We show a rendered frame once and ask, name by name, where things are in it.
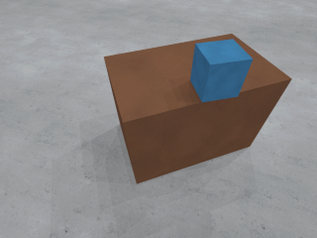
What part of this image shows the pedestal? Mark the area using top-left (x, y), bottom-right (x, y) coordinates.
top-left (104, 34), bottom-right (292, 184)

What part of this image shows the carton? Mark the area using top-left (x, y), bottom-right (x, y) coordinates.
top-left (190, 39), bottom-right (253, 103)

